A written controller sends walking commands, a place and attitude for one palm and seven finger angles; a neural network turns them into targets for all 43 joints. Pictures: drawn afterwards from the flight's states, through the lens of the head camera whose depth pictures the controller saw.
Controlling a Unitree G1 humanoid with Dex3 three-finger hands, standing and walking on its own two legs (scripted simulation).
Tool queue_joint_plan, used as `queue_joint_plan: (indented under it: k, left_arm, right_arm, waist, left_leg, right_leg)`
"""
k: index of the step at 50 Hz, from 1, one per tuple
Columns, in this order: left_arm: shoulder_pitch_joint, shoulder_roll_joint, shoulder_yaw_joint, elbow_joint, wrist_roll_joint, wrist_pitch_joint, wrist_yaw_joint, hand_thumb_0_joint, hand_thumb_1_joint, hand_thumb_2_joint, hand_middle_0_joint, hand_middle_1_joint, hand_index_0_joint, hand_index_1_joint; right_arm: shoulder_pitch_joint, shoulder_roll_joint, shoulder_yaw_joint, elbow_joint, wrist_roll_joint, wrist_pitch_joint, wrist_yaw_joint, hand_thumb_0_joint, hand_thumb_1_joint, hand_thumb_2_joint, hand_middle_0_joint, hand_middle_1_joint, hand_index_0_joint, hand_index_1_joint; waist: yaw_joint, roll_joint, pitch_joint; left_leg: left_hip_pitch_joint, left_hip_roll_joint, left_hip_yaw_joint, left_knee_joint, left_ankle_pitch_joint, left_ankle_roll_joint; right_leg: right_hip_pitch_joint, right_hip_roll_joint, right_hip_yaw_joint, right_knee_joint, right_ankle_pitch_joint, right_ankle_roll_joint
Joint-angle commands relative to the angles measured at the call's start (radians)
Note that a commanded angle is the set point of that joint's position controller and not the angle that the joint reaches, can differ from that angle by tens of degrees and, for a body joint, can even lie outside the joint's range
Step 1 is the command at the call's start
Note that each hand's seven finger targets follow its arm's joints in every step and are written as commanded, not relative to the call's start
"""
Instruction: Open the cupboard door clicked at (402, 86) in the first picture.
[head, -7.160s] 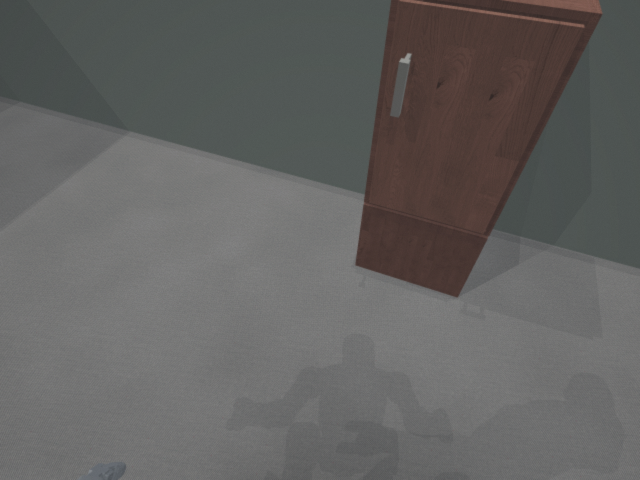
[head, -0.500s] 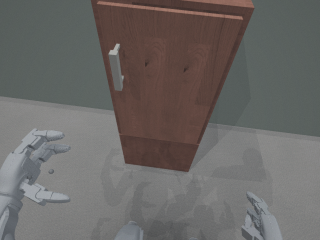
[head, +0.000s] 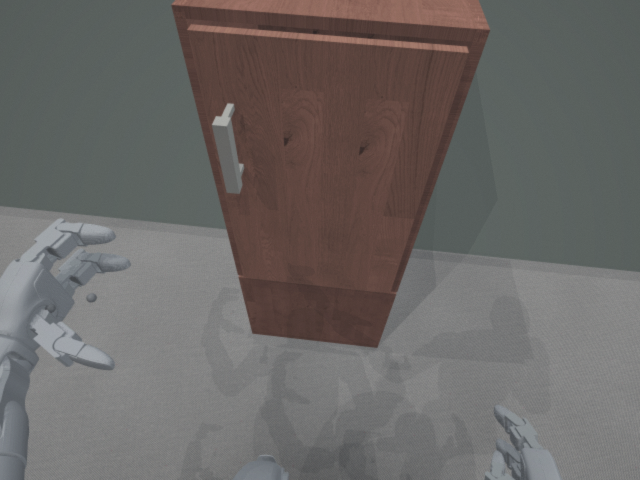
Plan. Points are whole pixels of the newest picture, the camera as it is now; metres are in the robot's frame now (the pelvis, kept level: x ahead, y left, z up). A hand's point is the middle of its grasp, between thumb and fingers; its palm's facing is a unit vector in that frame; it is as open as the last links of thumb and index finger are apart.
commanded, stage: raise the hand with hooked fingers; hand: left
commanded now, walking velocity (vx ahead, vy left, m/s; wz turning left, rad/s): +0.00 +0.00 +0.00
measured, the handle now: (231, 149) +0.58 +0.18 +0.08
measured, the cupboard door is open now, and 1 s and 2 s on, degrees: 0 0 0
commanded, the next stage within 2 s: move the hooked fingers beside the handle in 0.38 s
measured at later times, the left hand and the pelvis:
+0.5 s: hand (99, 300) +0.29 +0.27 +0.09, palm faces -0.04 -1.00 -0.04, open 13.9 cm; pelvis +0.00 +0.00 +0.00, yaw +0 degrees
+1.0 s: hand (131, 244) +0.37 +0.26 +0.08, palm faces -0.05 -1.00 -0.02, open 13.9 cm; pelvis +0.00 +0.00 -0.01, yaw -1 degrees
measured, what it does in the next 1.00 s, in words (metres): stands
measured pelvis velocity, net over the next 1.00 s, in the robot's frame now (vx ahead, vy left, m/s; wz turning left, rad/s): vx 0.00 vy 0.00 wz -0.02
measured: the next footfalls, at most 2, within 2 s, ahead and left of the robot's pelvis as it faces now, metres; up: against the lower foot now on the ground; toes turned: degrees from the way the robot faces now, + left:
none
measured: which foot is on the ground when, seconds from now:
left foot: down 0.00-1.00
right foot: down 0.00-1.00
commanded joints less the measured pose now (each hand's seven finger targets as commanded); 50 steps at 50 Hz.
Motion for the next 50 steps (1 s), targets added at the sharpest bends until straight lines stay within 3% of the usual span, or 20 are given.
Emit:
queue_joint_plan:
  k: [1, 7, 9, 12, 16, 18, 20, 24, 30, 33, 37, 40, 42, 50]
  left_arm:
    - [-0.166, 0.243, 0.084, -0.204, -0.021, -0.060, -0.003, 0.000, -0.500, 0.300, -0.300, -1.200, -0.300, -1.200]
    - [-0.183, 0.272, 0.116, -0.220, -0.025, -0.086, 0.017, 0.000, -0.500, 0.300, -0.300, -1.200, -0.300, -1.200]
    - [-0.181, 0.259, 0.107, -0.219, -0.024, -0.090, 0.012, 0.000, -0.500, 0.300, -0.300, -1.200, -0.300, -1.200]
    - [-0.189, 0.258, 0.100, -0.202, -0.026, -0.088, 0.006, 0.000, -0.500, 0.300, -0.300, -1.200, -0.300, -1.200]
    - [-0.194, 0.247, 0.083, -0.199, -0.019, -0.082, -0.002, 0.000, -0.500, 0.300, -0.300, -1.200, -0.300, -1.200]
    - [-0.192, 0.251, 0.089, -0.193, -0.025, -0.080, -0.003, 0.000, -0.500, 0.300, -0.300, -1.200, -0.300, -1.200]
    - [-0.194, 0.249, 0.086, -0.201, -0.022, -0.082, -0.002, 0.000, -0.500, 0.300, -0.300, -1.200, -0.300, -1.200]
    - [-0.190, 0.247, 0.092, -0.194, -0.027, -0.087, -0.001, 0.000, -0.500, 0.300, -0.300, -1.200, -0.300, -1.200]
    - [-0.412, 0.246, 0.042, -0.081, 0.002, -0.082, -0.003, 0.000, -0.500, 0.300, -0.300, -1.200, -0.300, -1.200]
    - [-0.472, 0.267, 0.040, -0.065, 0.015, -0.091, -0.004, 0.000, -0.500, 0.300, -0.300, -1.200, -0.300, -1.200]
    - [-0.474, 0.319, 0.088, -0.004, 0.025, -0.091, 0.005, 0.000, -0.500, 0.300, -0.300, -1.200, -0.300, -1.200]
    - [-0.546, 0.306, 0.062, 0.056, 0.042, -0.086, 0.009, 0.000, -0.500, 0.300, -0.300, -1.200, -0.300, -1.200]
    - [-0.557, 0.326, 0.079, 0.086, 0.041, -0.088, 0.014, 0.000, -0.500, 0.300, -0.300, -1.200, -0.300, -1.200]
    - [-0.637, 0.328, 0.069, 0.153, 0.060, -0.115, 0.013, 0.000, -0.500, 0.300, -0.300, -1.200, -0.300, -1.200]
  right_arm:
    - [-0.041, -0.147, -0.071, -0.158, -0.001, -0.050, -0.006, 0.000, -0.900, -0.900, 0.200, 0.300, 0.200, 0.300]
    - [-0.035, -0.151, -0.072, -0.158, -0.006, -0.044, -0.005, 0.000, -0.900, -0.900, 0.200, 0.300, 0.200, 0.300]
    - [-0.034, -0.148, -0.072, -0.155, -0.006, -0.041, -0.005, 0.000, -0.900, -0.900, 0.200, 0.300, 0.200, 0.300]
    - [-0.033, -0.150, -0.071, -0.152, -0.005, -0.038, -0.008, 0.000, -0.900, -0.900, 0.200, 0.300, 0.200, 0.300]
    - [-0.041, -0.146, -0.069, -0.153, -0.001, -0.036, -0.009, 0.000, -0.900, -0.900, 0.200, 0.300, 0.200, 0.300]
    - [-0.041, -0.148, -0.068, -0.155, -0.003, -0.035, -0.009, 0.000, -0.900, -0.900, 0.200, 0.300, 0.200, 0.300]
    - [-0.046, -0.146, -0.068, -0.156, -0.002, -0.035, -0.009, 0.000, -0.900, -0.900, 0.200, 0.300, 0.200, 0.300]
    - [-0.047, -0.143, -0.066, -0.157, -0.003, -0.035, -0.008, 0.000, -0.900, -0.900, 0.200, 0.300, 0.200, 0.300]
    - [-0.026, -0.157, -0.063, -0.119, -0.003, -0.024, -0.025, 0.000, -0.900, -0.900, 0.200, 0.300, 0.200, 0.300]
    - [-0.023, -0.157, -0.064, -0.113, -0.003, -0.020, -0.027, 0.000, -0.900, -0.900, 0.200, 0.300, 0.200, 0.300]
    - [-0.008, -0.160, -0.064, -0.107, -0.008, -0.004, -0.021, 0.000, -0.900, -0.900, 0.200, 0.300, 0.200, 0.300]
    - [-0.002, -0.158, -0.064, -0.105, -0.006, 0.011, -0.015, 0.000, -0.900, -0.900, 0.200, 0.300, 0.200, 0.300]
    - [0.008, -0.163, -0.066, -0.108, -0.008, 0.020, -0.013, 0.000, -0.900, -0.900, 0.200, 0.300, 0.200, 0.300]
    - [0.048, -0.167, -0.077, -0.096, -0.009, 0.056, 0.001, 0.000, -0.900, -0.900, 0.200, 0.300, 0.200, 0.300]
  waist:
    - [0.013, 0.075, -0.223]
    - [0.012, 0.063, -0.223]
    - [0.006, 0.071, -0.248]
    - [0.002, 0.051, -0.221]
    - [0.001, 0.097, -0.227]
    - [0.001, 0.059, -0.224]
    - [0.003, 0.083, -0.220]
    - [0.003, 0.069, -0.227]
    - [-0.039, 0.044, -0.189]
    - [-0.031, 0.084, -0.243]
    - [-0.007, 0.071, -0.289]
    - [-0.024, 0.080, -0.260]
    - [-0.015, 0.054, -0.270]
    - [-0.032, 0.054, -0.314]
  left_leg:
    - [0.273, -0.024, -0.003, -0.148, 0.139, 0.021]
    - [0.268, -0.025, -0.002, -0.143, 0.144, 0.023]
    - [0.274, -0.026, 0.006, -0.138, 0.150, 0.024]
    - [0.258, -0.026, 0.007, -0.133, 0.140, 0.026]
    - [0.273, -0.024, 0.003, -0.141, 0.129, 0.023]
    - [0.260, -0.025, 0.001, -0.138, 0.130, 0.024]
    - [0.262, -0.025, 0.001, -0.142, 0.121, 0.023]
    - [0.268, -0.026, 0.000, -0.139, 0.135, 0.023]
    - [0.238, -0.023, -0.007, -0.128, 0.055, 0.025]
    - [0.263, -0.023, -0.006, -0.118, 0.079, 0.024]
    - [0.249, -0.025, -0.002, -0.105, 0.136, 0.023]
    - [0.231, -0.021, 0.000, -0.109, 0.105, 0.023]
    - [0.220, -0.021, -0.002, -0.104, 0.119, 0.024]
    - [0.229, -0.017, 0.003, -0.088, 0.167, 0.025]
  right_leg:
    - [-0.028, 0.041, -0.035, -0.135, 0.172, -0.045]
    - [-0.018, 0.047, -0.028, -0.134, 0.176, -0.047]
    - [-0.012, 0.043, -0.023, -0.134, 0.192, -0.041]
    - [-0.016, 0.047, -0.019, -0.140, 0.182, -0.042]
    - [-0.031, 0.042, -0.024, -0.139, 0.171, -0.042]
    - [-0.021, 0.045, -0.022, -0.141, 0.172, -0.042]
    - [-0.028, 0.042, -0.023, -0.139, 0.163, -0.041]
    - [-0.021, 0.044, -0.023, -0.137, 0.180, -0.042]
    - [-0.092, 0.041, -0.017, -0.140, 0.103, -0.038]
    - [-0.079, 0.038, -0.008, -0.133, 0.120, -0.044]
    - [-0.033, 0.039, -0.008, -0.114, 0.175, -0.050]
    - [-0.075, 0.038, -0.011, -0.114, 0.153, -0.044]
    - [-0.057, 0.042, -0.010, -0.108, 0.163, -0.049]
    - [-0.079, 0.046, -0.013, -0.088, 0.216, -0.044]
